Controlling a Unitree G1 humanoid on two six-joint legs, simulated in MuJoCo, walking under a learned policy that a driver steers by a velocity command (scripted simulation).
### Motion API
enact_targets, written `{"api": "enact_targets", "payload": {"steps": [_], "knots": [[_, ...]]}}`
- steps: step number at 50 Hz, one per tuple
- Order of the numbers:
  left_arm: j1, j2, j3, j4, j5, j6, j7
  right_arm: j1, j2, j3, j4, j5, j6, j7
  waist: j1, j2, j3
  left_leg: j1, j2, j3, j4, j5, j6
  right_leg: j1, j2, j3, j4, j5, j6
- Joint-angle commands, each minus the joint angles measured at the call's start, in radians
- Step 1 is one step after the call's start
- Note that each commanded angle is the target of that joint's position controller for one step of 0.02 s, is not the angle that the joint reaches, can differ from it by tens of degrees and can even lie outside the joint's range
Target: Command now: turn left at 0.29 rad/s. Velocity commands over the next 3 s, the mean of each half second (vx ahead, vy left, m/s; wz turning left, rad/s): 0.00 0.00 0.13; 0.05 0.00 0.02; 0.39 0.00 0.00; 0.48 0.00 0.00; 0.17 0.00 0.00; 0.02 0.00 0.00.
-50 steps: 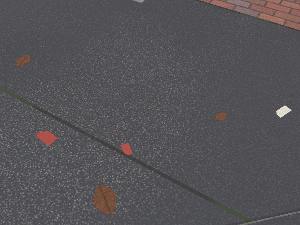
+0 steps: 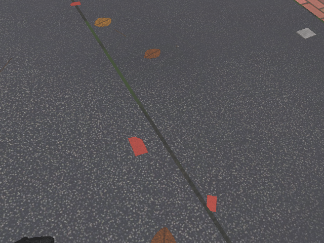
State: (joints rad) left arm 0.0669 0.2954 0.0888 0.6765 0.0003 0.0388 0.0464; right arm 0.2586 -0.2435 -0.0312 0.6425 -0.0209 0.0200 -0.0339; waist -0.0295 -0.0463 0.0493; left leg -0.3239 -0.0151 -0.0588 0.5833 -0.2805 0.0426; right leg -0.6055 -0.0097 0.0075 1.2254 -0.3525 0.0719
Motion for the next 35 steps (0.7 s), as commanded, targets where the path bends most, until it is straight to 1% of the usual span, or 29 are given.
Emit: {"api": "enact_targets", "payload": {"steps": [1,2,3,5,6,7,8,9,10,11,12,13,14,15,16,17,19,23,28,35], "knots": [[-0.051,0.012,-0.010,-0.078,0.000,-0.017,-0.008,-0.063,-0.124,-0.029,-0.085,0.003,-0.025,-0.016,0.017,0.165,-0.170,0.209,0.199,-0.198,-0.146,0.495,0.153,0.020,-0.029,0.023,-0.168,0.013,0.016],[-0.065,-0.004,-0.018,-0.081,-0.002,-0.019,-0.012,-0.052,-0.128,-0.031,-0.080,0.003,-0.020,-0.016,0.004,0.173,-0.172,0.227,0.204,-0.201,-0.140,0.505,0.156,0.052,-0.032,0.019,-0.256,-0.014,0.016],[-0.067,-0.007,-0.021,-0.079,-0.005,-0.018,-0.018,-0.047,-0.135,-0.035,-0.077,0.002,-0.014,-0.014,-0.004,0.187,-0.169,0.222,0.208,-0.206,-0.138,0.502,0.163,0.095,-0.030,0.010,-0.324,-0.050,0.016],[-0.044,0.011,-0.018,-0.068,-0.015,-0.016,-0.025,-0.048,-0.141,-0.039,-0.072,0.003,-0.004,-0.005,-0.014,0.210,-0.150,0.183,0.216,-0.227,-0.142,0.482,0.182,0.182,-0.019,-0.015,-0.431,-0.094,0.014],[-0.029,0.018,-0.016,-0.061,-0.018,-0.015,-0.027,-0.054,-0.134,-0.037,-0.069,0.006,-0.001,-0.001,-0.015,0.213,-0.139,0.169,0.218,-0.243,-0.142,0.470,0.186,0.213,-0.016,-0.021,-0.487,-0.082,0.012],[-0.010,0.016,-0.016,-0.052,-0.019,-0.016,-0.029,-0.068,-0.123,-0.034,-0.066,0.012,0.001,0.002,-0.004,0.208,-0.127,0.154,0.212,-0.251,-0.136,0.455,0.181,0.253,-0.012,-0.027,-0.575,-0.038,0.006],[0.020,0.003,-0.020,-0.038,-0.015,-0.021,-0.032,-0.087,-0.105,-0.028,-0.061,0.021,0.002,0.004,0.022,0.195,-0.117,0.131,0.191,-0.245,-0.125,0.419,0.160,0.320,-0.005,-0.039,-0.721,0.072,-0.007],[0.044,0.001,-0.024,-0.026,-0.002,-0.028,-0.036,-0.076,-0.089,-0.024,-0.051,0.025,-0.002,0.005,0.034,0.168,-0.115,0.094,0.164,-0.239,-0.127,0.346,0.121,0.409,-0.014,-0.020,-0.842,0.234,-0.025],[0.070,0.041,-0.019,-0.025,0.018,-0.035,-0.034,-0.049,-0.066,-0.019,-0.042,0.008,-0.012,0.007,0.018,0.092,-0.136,0.047,0.109,-0.202,-0.086,0.212,0.062,0.501,-0.091,0.064,-0.847,0.421,-0.051],[0.066,0.099,-0.010,-0.030,0.030,-0.037,-0.033,0.004,-0.053,-0.019,-0.034,-0.010,-0.023,0.015,-0.039,-0.067,-0.154,-0.002,0.029,-0.121,-0.038,0.027,0.012,0.537,-0.182,0.125,-0.785,0.597,-0.116],[0.015,0.051,-0.021,-0.026,0.026,-0.041,-0.041,-0.020,-0.047,-0.016,-0.031,-0.015,-0.024,0.015,-0.042,-0.151,-0.146,0.078,0.018,-0.071,-0.079,-0.024,-0.038,0.395,-0.210,0.172,-0.831,0.411,-0.196],[-0.017,0.006,-0.032,-0.037,0.022,-0.048,-0.047,-0.071,-0.075,-0.023,-0.020,-0.016,-0.022,0.014,-0.023,-0.105,-0.107,0.117,0.024,-0.067,-0.092,0.031,-0.056,0.358,-0.157,0.138,-0.844,0.261,-0.173],[-0.003,0.012,-0.029,-0.030,0.023,-0.054,-0.046,-0.114,-0.084,-0.030,-0.022,-0.009,-0.018,0.012,0.001,-0.067,-0.098,0.114,0.016,-0.064,-0.084,0.080,-0.049,0.358,-0.119,0.099,-0.833,0.199,-0.137],[0.017,0.022,-0.029,-0.025,0.022,-0.064,-0.047,-0.132,-0.075,-0.030,-0.021,-0.005,-0.010,0.011,0.012,-0.049,-0.086,0.116,0.019,-0.074,-0.085,0.119,-0.040,0.357,-0.100,0.077,-0.822,0.193,-0.115],[0.036,0.027,-0.028,-0.016,0.020,-0.073,-0.046,-0.125,-0.068,-0.031,-0.019,-0.005,-0.005,0.012,0.014,-0.031,-0.082,0.122,0.024,-0.082,-0.092,0.141,-0.036,0.354,-0.095,0.071,-0.820,0.177,-0.106],[0.056,0.023,-0.030,-0.008,0.019,-0.077,-0.043,-0.121,-0.061,-0.031,-0.011,-0.002,-0.005,0.013,0.015,-0.020,-0.079,0.125,0.027,-0.086,-0.097,0.146,-0.032,0.354,-0.089,0.062,-0.816,0.171,-0.101],[0.071,0.008,-0.036,-0.001,0.017,-0.077,-0.039,-0.111,-0.049,-0.031,0.008,0.002,-0.008,0.012,0.020,0.001,-0.074,0.121,0.028,-0.086,-0.099,0.159,-0.030,0.360,-0.081,0.052,-0.808,0.172,-0.100],[0.089,0.005,-0.039,0.014,0.014,-0.073,-0.034,-0.097,-0.045,-0.035,0.046,0.003,-0.012,0.007,0.027,0.041,-0.069,0.119,0.032,-0.088,-0.105,0.182,-0.040,0.374,-0.070,0.044,-0.800,0.176,-0.106],[0.107,-0.002,-0.042,0.047,0.011,-0.074,-0.036,-0.073,-0.048,-0.040,0.097,0.007,-0.013,-0.003,0.028,0.056,-0.065,0.134,0.037,-0.089,-0.108,0.214,-0.050,0.383,-0.060,0.037,-0.801,0.203,-0.110],[0.132,-0.004,-0.045,0.115,0.009,-0.073,-0.039,-0.046,-0.054,-0.046,0.178,0.010,-0.007,-0.016,0.028,0.049,-0.053,0.158,0.043,-0.085,-0.119,0.243,-0.057,0.394,-0.052,0.032,-0.817,0.240,-0.113]]}}
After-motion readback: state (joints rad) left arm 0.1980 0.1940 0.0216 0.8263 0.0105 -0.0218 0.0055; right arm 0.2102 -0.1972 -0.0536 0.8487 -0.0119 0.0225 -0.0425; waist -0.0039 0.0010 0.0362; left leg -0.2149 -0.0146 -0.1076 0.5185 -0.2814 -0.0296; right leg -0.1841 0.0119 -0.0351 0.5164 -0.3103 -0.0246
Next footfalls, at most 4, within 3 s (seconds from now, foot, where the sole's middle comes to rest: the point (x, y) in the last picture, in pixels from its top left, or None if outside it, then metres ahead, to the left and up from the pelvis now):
0.20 right None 0.05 -0.15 -0.77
1.18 left None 0.15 0.13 -0.77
1.66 right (168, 221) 0.53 -0.08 -0.74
2.18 left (109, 167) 0.77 0.17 -0.74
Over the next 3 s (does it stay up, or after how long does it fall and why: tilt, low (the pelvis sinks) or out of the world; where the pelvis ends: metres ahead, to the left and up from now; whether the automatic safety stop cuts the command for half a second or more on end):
stays up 0.71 0.06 0.04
